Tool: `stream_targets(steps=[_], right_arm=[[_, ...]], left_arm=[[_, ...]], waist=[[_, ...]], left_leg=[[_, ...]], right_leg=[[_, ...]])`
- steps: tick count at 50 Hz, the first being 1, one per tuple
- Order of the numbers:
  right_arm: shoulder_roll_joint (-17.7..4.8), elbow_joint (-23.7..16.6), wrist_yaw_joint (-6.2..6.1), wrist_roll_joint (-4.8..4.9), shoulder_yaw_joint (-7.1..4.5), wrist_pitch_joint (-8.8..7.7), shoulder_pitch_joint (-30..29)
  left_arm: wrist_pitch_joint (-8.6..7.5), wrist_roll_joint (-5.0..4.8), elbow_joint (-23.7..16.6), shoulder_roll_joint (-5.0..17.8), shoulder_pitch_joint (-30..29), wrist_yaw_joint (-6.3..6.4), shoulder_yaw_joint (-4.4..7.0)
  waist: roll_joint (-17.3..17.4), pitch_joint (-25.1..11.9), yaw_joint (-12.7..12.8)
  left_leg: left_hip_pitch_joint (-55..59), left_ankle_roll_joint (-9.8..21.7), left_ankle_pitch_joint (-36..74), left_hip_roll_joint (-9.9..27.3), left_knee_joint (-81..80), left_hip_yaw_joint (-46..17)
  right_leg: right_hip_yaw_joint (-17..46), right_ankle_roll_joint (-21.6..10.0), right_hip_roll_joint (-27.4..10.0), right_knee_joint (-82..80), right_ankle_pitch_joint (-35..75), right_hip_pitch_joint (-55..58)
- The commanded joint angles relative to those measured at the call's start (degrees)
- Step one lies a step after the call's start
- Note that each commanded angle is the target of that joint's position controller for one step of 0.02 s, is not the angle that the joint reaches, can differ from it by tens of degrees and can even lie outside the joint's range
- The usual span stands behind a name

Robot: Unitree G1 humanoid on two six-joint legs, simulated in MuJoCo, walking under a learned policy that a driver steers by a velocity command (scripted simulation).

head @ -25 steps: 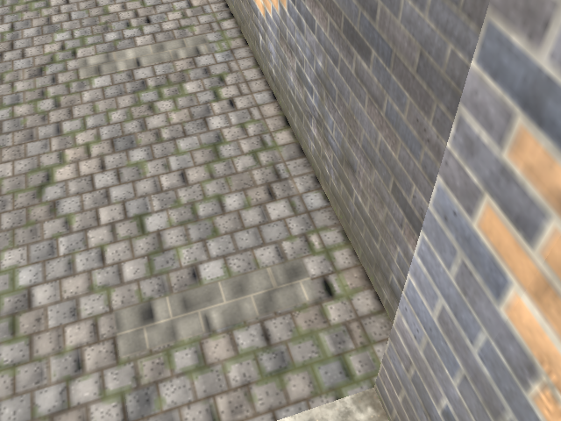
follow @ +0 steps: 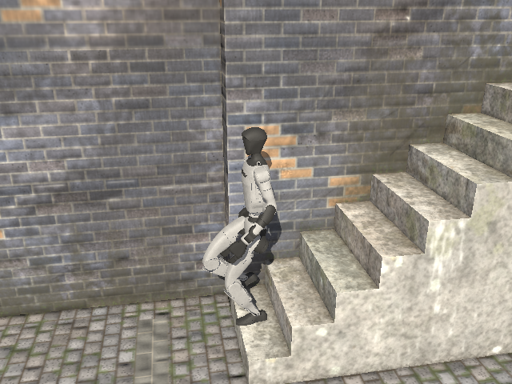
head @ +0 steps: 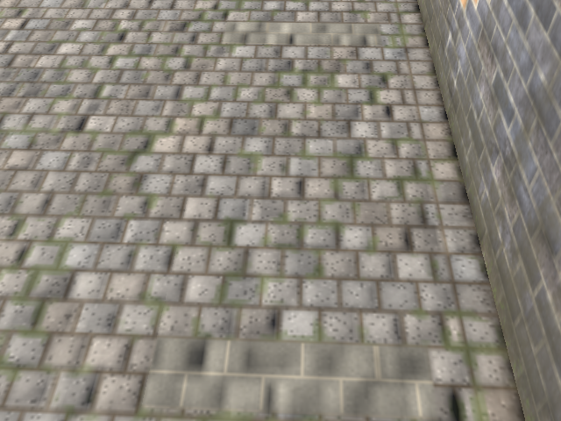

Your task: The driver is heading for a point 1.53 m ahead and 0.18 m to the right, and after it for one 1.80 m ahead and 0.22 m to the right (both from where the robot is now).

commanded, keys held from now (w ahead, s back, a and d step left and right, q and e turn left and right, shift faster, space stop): q+shift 0.04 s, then w+q+shift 0.04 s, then w+shift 0.22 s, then w+e+shift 0.70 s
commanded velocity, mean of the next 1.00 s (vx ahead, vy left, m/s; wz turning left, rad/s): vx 0.73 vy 0.00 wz -0.17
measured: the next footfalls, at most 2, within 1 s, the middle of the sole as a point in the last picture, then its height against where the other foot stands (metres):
right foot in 0.18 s outside the picture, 0.19 m lower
left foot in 0.60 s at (253, 410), level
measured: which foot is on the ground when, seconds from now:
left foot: down 0.00-0.18, up 0.20-0.58, down 0.60-1.00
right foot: up 0.00-0.16, down 0.18-0.60, up 0.62-0.98, down 1.00-1.00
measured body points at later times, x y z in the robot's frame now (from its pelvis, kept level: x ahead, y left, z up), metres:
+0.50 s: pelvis +0.40 -0.10 -0.13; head +0.40 -0.12 +0.31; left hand +0.23 +0.09 -0.27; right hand +0.71 -0.22 -0.18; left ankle +0.52 +0.07 -0.80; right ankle +0.30 -0.23 -0.85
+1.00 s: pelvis +0.85 -0.11 -0.16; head +0.88 -0.12 +0.29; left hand +1.12 +0.09 -0.23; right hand +0.71 -0.34 -0.30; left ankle +0.57 +0.05 -0.81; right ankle +1.00 -0.16 -0.86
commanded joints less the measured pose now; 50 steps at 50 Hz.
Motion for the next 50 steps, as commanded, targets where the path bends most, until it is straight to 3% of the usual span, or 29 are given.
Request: stream_targets(steps=[1,2,3,5,7,8,9,10,11,12,13,14,16,18,20,23,26,28,29,30,31,32,34,38,44,46,48,49,50], right_arm=[[-0.7,-2.3,-1.17,-1.04,3.16,-3.64,1.3],[5.6,2.0,-2.78,-1.04,5.18,-3.73,9.6],[4.2,2.2,-2.38,-0.10,4.96,-3.37,8.8],[-7.7,-2.1,1.62,-4.88,2.86,-2.73,-6.6],[-9.7,-3.6,2.92,-0.59,1.91,-2.71,-7.6],[-4.1,-3.2,-2.67,8.12,-0.25,2.62,-11.2],[0.5,1.0,-3.26,7.22,0.01,3.33,-4.2],[6.9,3.1,-1.39,6.20,0.79,3.25,10.1],[5.8,-1.0,-0.66,6.25,0.55,2.90,8.4],[7.3,-4.8,-1.73,7.06,0.69,3.03,0.6],[13.1,-10.4,-2.50,8.88,2.34,3.28,-8.3],[7.4,-8.2,-1.45,-3.92,2.09,5.43,-20.3],[11.2,-9.8,1.26,-0.14,3.05,6.35,-25.5],[9.3,-8.3,2.21,-0.01,2.49,6.38,-24.4],[6.9,-8.5,1.83,-0.02,2.18,5.70,-27.1],[6.0,-10.2,1.75,1.11,3.05,5.93,-38.0],[5.0,-10.7,0.78,1.94,2.75,5.38,-41.4],[2.3,-7.0,-0.85,1.36,1.50,4.15,-30.2],[-0.6,-4.5,-1.86,1.00,0.10,3.40,-18.7],[-6.9,-3.3,-3.29,0.15,-1.53,2.71,-6.6],[-8.4,-2.8,-3.53,0.10,-1.75,2.56,-6.1],[-5.1,-2.0,-3.59,0.44,-1.67,3.01,-8.3],[1.9,0.4,-2.69,0.38,-0.57,2.13,-13.6],[8.4,5.2,-2.22,1.58,0.85,-0.12,-11.0],[2.0,5.7,-2.99,1.33,-0.71,-1.89,-12.5],[-3.3,5.3,-4.01,1.73,-1.66,-1.91,-7.9],[-9.1,3.1,-4.67,1.18,-3.24,-0.55,-9.4],[-10.5,1.6,-4.90,1.04,-3.60,0.24,-11.9],[-7.5,2.7,-4.07,0.63,-3.16,0.41,-10.8]], left_arm=[[0.82,1.71,-5.5,7.8,-4.3,-0.34,0.46],[1.14,4.53,-1.1,6.1,-3.4,-0.89,-0.81],[1.61,6.51,1.0,3.4,-2.9,-1.01,-2.04],[4.01,3.95,0.6,1.1,1.4,-3.80,-2.94],[4.85,3.07,2.3,6.8,8.4,-3.86,-1.84],[4.42,-9.70,3.7,6.8,13.2,-0.18,2.36],[4.29,-6.86,9.5,9.1,21.5,-0.11,1.38],[4.27,-4.92,12.7,7.0,22.8,-0.82,2.04],[4.83,-7.96,12.8,8.5,19.9,-1.32,3.57],[5.04,-9.00,14.7,8.2,20.9,-1.16,3.72],[5.12,-7.30,18.1,8.0,21.7,-0.21,3.58],[3.63,-5.49,14.8,2.1,16.5,1.49,1.98],[1.88,-2.26,16.1,-1.2,9.9,3.29,0.04],[1.39,-2.99,15.8,2.3,7.0,4.59,1.30],[1.19,-4.67,15.6,2.6,8.7,4.69,1.87],[2.06,-3.33,16.4,3.5,17.7,3.38,3.00],[2.47,-2.77,17.0,4.2,21.3,3.33,3.31],[2.16,-2.95,17.7,5.6,21.4,2.27,3.50],[1.53,-3.72,17.5,7.1,18.7,1.81,3.83],[1.06,-3.78,15.0,6.4,15.8,1.52,3.84],[0.54,-4.21,12.9,-1.3,18.0,1.14,2.64],[1.01,-3.94,12.3,2.3,13.2,1.56,3.51],[0.98,-2.92,11.2,-0.2,6.8,1.17,3.31],[3.33,-0.87,10.5,-2.7,4.1,-0.46,3.53],[3.85,-0.48,3.7,-0.7,-9.5,-4.16,1.66],[3.74,-0.93,4.9,0.8,-7.4,-4.81,1.99],[4.09,-2.00,8.9,6.2,7.1,-3.49,3.60],[4.34,-1.81,12.8,9.2,19.8,-2.35,4.87],[4.86,-2.07,14.0,11.7,19.7,-0.57,5.96]], waist=[[4.4,-4.6,2.3],[1.4,-0.4,-1.0],[-3.5,1.4,-0.3],[3.0,0.9,10.8],[-4.2,1.6,15.5],[-1.7,-9.2,16.7],[-8.1,-14.8,15.3],[-17.8,-22.2,10.0],[-27.1,-18.6,9.9],[-25.0,-10.9,9.6],[-20.0,-7.5,9.2],[-1.0,1.4,10.1],[1.5,5.7,3.5],[-3.3,5.2,1.8],[-6.9,1.8,3.2],[-4.8,3.2,10.3],[-4.9,5.9,10.8],[-3.0,-1.7,5.9],[-3.1,-8.8,-0.6],[1.6,-19.6,-5.8],[11.4,-24.6,-1.0],[9.7,-18.2,-2.3],[8.2,-2.5,0.8],[8.2,-0.4,5.7],[2.4,6.3,8.5],[4.7,2.0,10.0],[7.9,-8.1,18.0],[7.1,-14.6,24.1],[0.1,-14.1,22.7]], left_leg=[[2.9,18.2,43.0,23.9,-15.1,-50.9],[3.3,10.2,24.7,16.5,-7.6,-42.2],[-16.4,5.5,-4.7,7.9,-5.8,-26.4],[-53.6,4.9,-22.9,4.0,-12.5,-20.2],[-34.0,2.0,-23.7,3.7,1.7,-19.7],[-9.9,-0.1,-0.4,4.5,14.4,-24.5],[-9.7,-4.1,-10.9,-1.5,38.4,-18.6],[-31.4,-5.9,-17.6,-2.9,55.0,-13.7],[-39.2,-7.2,-9.1,1.0,59.6,-13.4],[-47.2,-7.4,-4.5,3.0,65.7,-9.8],[-53.9,-4.5,2.5,6.8,69.3,-8.3],[-54.5,-2.2,7.6,8.1,58.2,-10.5],[-40.0,-4.0,24.4,9.6,31.1,-16.2],[-30.3,-6.3,34.0,10.7,17.1,-11.4],[-20.1,-7.1,37.9,11.7,5.5,-10.0],[-11.2,-8.0,29.0,8.4,-10.3,-3.8],[-6.6,-6.4,24.9,5.9,-21.3,-2.7],[11.2,-4.3,18.3,1.2,-27.8,-1.7],[29.0,-2.9,21.1,3.2,-29.7,-3.4],[46.5,-0.2,1.4,17.6,-33.1,-20.3],[57.4,1.0,-12.3,31.2,-39.4,-42.7],[49.6,1.3,-14.7,30.7,-46.2,-47.7],[36.0,0.6,7.2,24.0,-47.2,-28.5],[28.2,-2.4,33.2,20.8,-49.2,-9.6],[16.5,-3.8,51.5,16.7,-58.4,9.8],[19.5,-3.3,77.0,18.4,-51.7,10.3],[24.0,-3.6,94.3,20.0,-30.3,9.4],[20.0,-3.6,91.5,20.2,-13.1,8.0],[9.5,-4.8,50.0,13.7,8.6,7.9]], right_leg=[[6.4,-0.8,-4.5,-17.4,24.5,-22.0],[7.1,-1.8,-6.8,-33.7,40.1,-22.8],[-1.5,-4.5,-6.3,-53.5,63.9,2.7],[-8.2,-5.5,-3.3,-46.3,60.9,51.8],[-10.3,-7.7,-4.8,-67.7,53.9,50.3],[-0.3,-12.2,-5.6,-78.7,41.6,38.9],[-0.3,-15.4,-11.5,-73.9,64.7,50.0],[-6.5,-11.8,-8.8,-51.4,53.1,72.2],[4.5,-13.0,-9.8,-58.3,35.4,65.9],[15.8,-17.5,-14.6,-69.1,18.3,57.3],[33.4,-19.5,-19.6,-82.3,-14.8,51.8],[34.3,-19.1,-20.8,-81.4,-14.4,44.9],[25.3,-16.9,-15.5,-78.2,-10.3,22.9],[18.9,-19.8,-11.4,-80.6,-4.8,16.5],[14.6,-20.5,-9.2,-81.7,10.2,18.4],[9.3,-21.9,-7.3,-87.5,23.7,25.5],[9.1,-22.3,-9.5,-87.0,36.1,34.3],[3.8,-20.6,-5.8,-73.4,53.6,36.5],[1.4,-19.6,-3.8,-60.5,53.9,29.5],[-1.4,-18.7,-0.8,-41.0,37.3,17.7],[-3.0,-18.6,1.9,-26.5,-1.5,1.4],[-4.1,-19.5,2.0,-21.9,4.9,-5.6],[-3.8,-19.6,-2.3,-25.5,11.3,-8.9],[-5.5,-17.3,-4.1,-26.9,11.9,-6.7],[-17.2,-19.3,-0.9,-52.4,29.5,7.9],[-21.3,-20.1,4.8,-54.5,29.5,19.6],[-21.0,-21.1,9.3,-54.8,22.3,34.3],[-17.3,-22.7,9.7,-57.3,19.9,49.0],[-10.6,-24.6,6.8,-61.3,15.7,57.6]])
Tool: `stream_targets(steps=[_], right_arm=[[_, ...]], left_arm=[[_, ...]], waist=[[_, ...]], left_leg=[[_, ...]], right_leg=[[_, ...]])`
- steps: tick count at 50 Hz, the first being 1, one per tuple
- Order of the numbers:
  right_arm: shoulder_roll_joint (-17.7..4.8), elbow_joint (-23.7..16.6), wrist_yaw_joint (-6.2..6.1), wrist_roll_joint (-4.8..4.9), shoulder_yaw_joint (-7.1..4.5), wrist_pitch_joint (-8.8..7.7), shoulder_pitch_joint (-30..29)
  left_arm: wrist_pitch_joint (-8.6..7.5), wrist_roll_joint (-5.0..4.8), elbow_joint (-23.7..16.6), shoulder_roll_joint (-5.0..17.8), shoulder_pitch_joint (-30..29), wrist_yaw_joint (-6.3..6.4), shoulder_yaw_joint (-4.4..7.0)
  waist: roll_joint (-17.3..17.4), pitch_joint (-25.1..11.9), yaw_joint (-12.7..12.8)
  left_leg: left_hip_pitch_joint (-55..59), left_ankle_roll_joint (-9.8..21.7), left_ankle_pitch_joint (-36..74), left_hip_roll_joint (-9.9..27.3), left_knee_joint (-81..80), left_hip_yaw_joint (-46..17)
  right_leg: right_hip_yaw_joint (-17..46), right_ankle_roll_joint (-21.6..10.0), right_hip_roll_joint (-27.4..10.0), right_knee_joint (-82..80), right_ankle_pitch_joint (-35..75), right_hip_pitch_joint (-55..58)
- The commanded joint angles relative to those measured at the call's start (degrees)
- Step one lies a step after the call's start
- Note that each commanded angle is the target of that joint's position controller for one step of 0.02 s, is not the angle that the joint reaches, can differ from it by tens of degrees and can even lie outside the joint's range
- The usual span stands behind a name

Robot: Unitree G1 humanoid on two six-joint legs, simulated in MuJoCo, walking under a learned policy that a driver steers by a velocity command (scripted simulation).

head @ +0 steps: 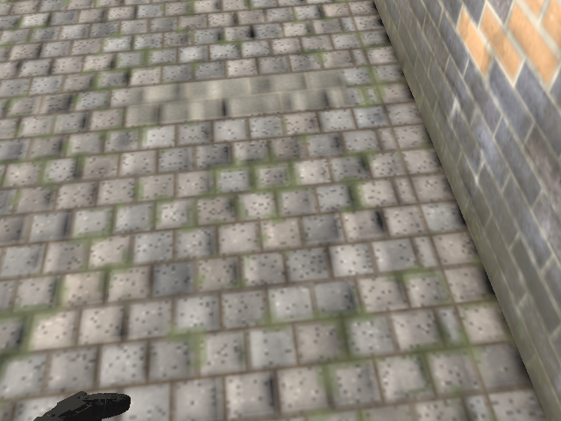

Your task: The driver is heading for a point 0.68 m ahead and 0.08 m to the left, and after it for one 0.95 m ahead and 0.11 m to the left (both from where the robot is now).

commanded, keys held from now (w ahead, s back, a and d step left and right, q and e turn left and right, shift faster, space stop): w+e+shift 0.08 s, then w+shift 0.04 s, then w+q+shift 0.58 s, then shift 0.30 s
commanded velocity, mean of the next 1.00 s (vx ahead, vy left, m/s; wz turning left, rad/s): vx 0.86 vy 0.00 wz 0.22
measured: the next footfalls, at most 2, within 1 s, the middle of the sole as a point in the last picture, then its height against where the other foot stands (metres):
left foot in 0.48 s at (291, 321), level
right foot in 0.86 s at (319, 176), level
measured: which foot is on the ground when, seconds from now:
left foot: down 0.00-0.00, up 0.02-0.46, down 0.48-0.86, up 0.88-1.00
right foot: down 0.00-0.44, up 0.46-0.84, down 0.86-1.00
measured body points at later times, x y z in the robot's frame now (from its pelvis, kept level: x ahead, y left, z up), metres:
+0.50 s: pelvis +0.53 -0.01 +0.01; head +0.55 -0.02 +0.46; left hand +0.50 +0.27 -0.12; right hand +0.70 -0.26 -0.09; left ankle +0.65 +0.01 -0.69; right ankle +0.21 -0.04 -0.59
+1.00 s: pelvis +1.01 -0.02 +0.04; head +1.06 +0.00 +0.48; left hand +1.09 +0.26 -0.07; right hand +1.12 -0.28 -0.09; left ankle +0.84 +0.08 -0.55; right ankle +1.13 -0.11 -0.69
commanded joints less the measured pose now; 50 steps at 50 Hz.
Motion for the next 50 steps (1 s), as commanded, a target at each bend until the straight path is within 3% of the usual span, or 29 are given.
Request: stream_targets(steps=[1,2,3,5,7,9,12,15,20,22,23,24,25,26,28,29,31,32,34,38,40,41,42,43,44,45,46,48,50], right_arm=[[-3.4,-12.8,1.12,-0.26,0.01,-1.17,-7.1],[-6.6,-16.8,1.80,0.05,0.26,-2.68,-11.0],[-8.8,-17.7,2.13,-0.27,0.33,-3.70,-14.7],[-7.9,-17.5,1.93,-1.53,1.34,-4.01,-16.0],[-5.9,-16.8,2.35,-3.37,2.32,-1.77,-14.1],[-4.4,-17.7,3.46,-3.02,2.95,-0.20,-18.3],[-2.7,-21.9,4.65,-0.86,3.87,-0.04,-30.8],[-1.3,-22.6,5.63,0.35,4.10,-0.19,-35.5],[-5.2,-19.6,5.63,0.66,2.77,0.65,-31.2],[-9.7,-13.6,5.02,1.16,0.68,1.58,-12.5],[-12.1,-9.1,3.97,1.24,-0.94,1.61,2.7],[-13.9,-6.7,2.89,1.04,-2.05,2.01,8.4],[-18.2,-8.7,2.59,-0.92,-3.14,1.98,0.8],[-13.6,-10.3,2.94,0.74,-3.13,2.00,-3.4],[-8.7,-9.5,2.96,0.30,-2.23,1.36,-6.8],[-8.3,-9.5,2.71,0.45,-1.81,0.59,-7.0],[-8.2,-8.6,2.79,1.41,-0.99,-0.99,-7.4],[-9.2,-8.9,2.80,2.28,-1.22,-1.05,-7.4],[-10.2,-8.5,2.31,2.02,-1.63,-1.01,-5.9],[-10.0,-4.7,2.75,3.36,-1.85,-1.19,4.3],[-9.8,-3.6,1.71,2.50,-1.73,-1.24,6.1],[-10.6,-3.4,1.06,1.86,-2.04,-1.35,4.9],[-7.6,-4.1,0.72,4.07,-1.39,-0.92,1.1],[-7.9,-7.8,0.59,2.75,-0.88,-0.67,-7.0],[-1.2,-8.1,0.87,0.93,1.12,-0.44,1.5],[-5.2,-8.3,1.42,4.40,0.88,-0.68,8.3],[-9.1,-7.8,1.39,5.32,0.25,-0.26,4.0],[-9.2,-10.1,0.31,4.28,0.17,0.27,-6.9],[-6.3,-12.2,0.10,4.47,0.52,0.51,-8.5]], left_arm=[[2.12,0.69,4.9,14.1,22.3,3.41,4.27],[2.97,0.47,3.4,17.0,23.5,3.77,5.23],[2.62,0.41,3.7,15.2,23.6,4.26,5.19],[1.27,0.50,3.5,10.5,19.4,5.22,4.03],[-0.85,0.23,3.4,7.0,17.1,5.61,2.53],[-3.05,-0.17,3.6,4.4,17.8,5.15,1.45],[-4.78,-1.43,5.2,3.9,22.0,3.61,1.23],[-6.05,-1.99,7.7,3.9,26.9,3.54,0.53],[-4.61,1.53,9.9,8.1,27.4,6.61,0.51],[-2.95,3.74,9.2,10.1,23.0,8.07,0.97],[-2.36,3.51,7.5,12.4,16.0,8.44,1.93],[-3.44,3.80,4.6,7.1,10.9,7.53,0.66],[-4.57,-1.06,-0.2,0.7,18.2,6.20,-0.86],[-5.67,0.04,-0.4,3.3,15.7,6.38,-1.63],[-6.09,1.26,-2.1,4.0,10.0,5.88,-1.87],[-4.90,2.70,-3.2,3.1,8.4,5.77,-2.27],[-2.68,4.26,-4.4,1.7,10.0,4.82,-3.05],[-2.33,4.26,-6.4,1.7,6.1,4.37,-3.54],[-2.63,3.42,-10.3,0.7,-4.4,3.32,-4.82],[-4.25,1.72,-8.5,-1.4,-6.4,3.56,-5.97],[-4.77,1.79,-7.1,0.5,-4.2,4.63,-5.37],[-5.20,1.44,-5.1,3.3,1.1,5.46,-4.25],[-6.54,0.25,-7.1,8.8,5.4,6.23,-0.78],[-6.29,0.57,-1.8,11.5,20.8,6.63,0.08],[-6.01,2.20,1.3,11.7,25.9,5.97,-0.71],[-5.51,2.57,1.0,9.1,27.2,5.05,-0.72],[-4.58,1.75,0.4,7.5,23.0,5.34,0.03],[-3.65,-0.69,2.0,4.1,15.1,5.71,-0.92],[-3.99,0.03,5.6,4.1,14.5,5.61,-0.85]], waist=[[-16.8,-14.3,7.1],[-11.0,-21.1,9.2],[-4.0,-13.4,8.8],[4.8,-2.8,3.5],[7.4,-0.8,0.0],[6.0,2.0,0.3],[2.7,6.2,4.9],[0.4,4.8,6.9],[-7.3,-0.5,0.9],[-8.9,-8.6,-9.2],[-7.0,-11.1,-18.0],[2.6,-11.8,-16.9],[23.5,-16.2,-5.1],[7.5,-15.6,-5.8],[-6.7,-3.7,-0.4],[-7.8,-1.2,1.4],[-5.2,2.0,5.5],[-4.2,3.9,4.8],[-1.9,6.9,1.9],[0.8,1.4,-5.3],[5.7,-1.0,-5.2],[7.8,-2.2,-2.2],[9.5,-8.5,5.6],[8.7,-16.9,13.1],[-10.7,-27.5,8.6],[-15.2,-38.7,8.1],[-10.1,-34.7,8.9],[3.4,-15.2,6.1],[0.8,-8.0,1.9]], left_leg=[[-52.0,1.2,-6.2,-4.5,62.5,-6.7],[-60.6,2.0,-2.3,-4.9,63.5,-19.0],[-63.4,2.4,1.1,-2.3,58.8,-20.7],[-58.5,2.3,5.3,2.1,46.4,-21.3],[-52.4,0.9,4.6,5.1,39.5,-20.4],[-51.5,0.7,9.3,6.7,29.5,-18.0],[-50.0,3.2,27.8,4.8,11.0,-12.4],[-44.3,7.4,40.4,1.0,1.6,-9.0],[-39.7,10.7,27.1,-9.8,0.8,-5.2],[-24.1,12.4,18.9,-13.3,2.7,-5.8],[-11.8,15.7,18.6,-9.7,-3.6,-10.7],[0.9,17.3,10.0,-1.8,2.7,-22.0],[16.2,31.4,7.2,13.3,-7.2,-62.0],[11.3,29.7,5.1,11.6,-16.0,-65.3],[-7.9,23.8,11.1,7.4,-19.1,-52.2],[-14.7,22.2,16.2,4.7,-18.7,-47.9],[-25.9,20.8,18.0,0.6,-21.0,-42.5],[-31.6,20.8,20.5,-2.2,-23.2,-38.5],[-38.6,19.4,31.3,-4.7,-26.4,-36.5],[-28.8,10.7,57.0,-7.0,-19.8,-31.9],[-21.1,7.9,63.1,-6.3,-13.1,-33.3],[-19.4,6.3,65.5,-5.6,-6.2,-34.3],[-22.2,3.7,56.6,-5.1,4.0,-36.4],[-25.4,1.7,39.4,-7.1,19.9,-32.4],[-37.0,-0.3,-16.8,-13.9,45.2,-31.2],[-45.1,-0.9,-15.2,-11.9,56.7,-36.8],[-48.2,-1.7,-11.8,-8.6,56.7,-34.3],[-51.0,-2.4,-7.4,-4.8,51.1,-25.6],[-47.2,-1.9,-5.2,-3.4,47.4,-23.9]], right_leg=[[32.7,-10.8,-11.9,-4.7,-4.4,58.3],[51.9,-15.8,-15.6,-18.7,-18.7,61.6],[54.0,-13.7,-16.7,-25.7,-22.5,55.1],[44.3,-9.2,-13.4,-27.5,-15.0,37.3],[36.9,-7.8,-11.1,-29.5,-12.5,26.2],[28.3,-6.0,-8.1,-32.9,-6.0,21.5],[17.2,0.9,-3.4,-37.2,10.6,21.1],[12.3,5.7,-5.4,-42.4,22.2,27.5],[4.7,10.4,-11.5,-30.8,70.1,45.6],[3.3,11.3,-13.9,-6.4,82.2,44.7],[1.0,12.0,-12.2,16.9,77.8,36.7],[3.2,10.3,-3.6,41.3,17.2,17.5],[10.7,14.3,4.9,61.6,-22.4,-11.5],[17.4,10.9,-0.1,56.8,-13.4,-12.4],[15.8,9.7,-4.3,45.1,-9.3,-7.8],[15.5,10.6,-5.3,43.6,-11.2,-6.2],[12.8,12.1,-6.8,33.8,-13.1,-3.5],[10.5,13.0,-7.6,27.6,-13.5,-2.1],[6.5,14.7,-6.7,14.2,-3.2,3.2],[2.6,11.4,-0.7,-8.0,22.6,14.9],[3.6,10.2,2.2,-13.4,23.7,19.2],[5.3,9.9,2.7,-14.9,23.4,24.0],[11.4,9.8,-1.1,-17.5,31.2,38.4],[14.7,8.9,-8.7,-14.6,38.9,51.0],[30.0,0.3,-26.4,-1.3,72.2,66.8],[46.3,-7.0,-33.8,-4.1,61.0,73.8],[43.9,-7.6,-30.7,-8.3,48.9,68.6],[32.1,-4.0,-23.1,-15.6,42.0,46.3],[25.7,-2.8,-19.9,-20.2,46.8,33.3]])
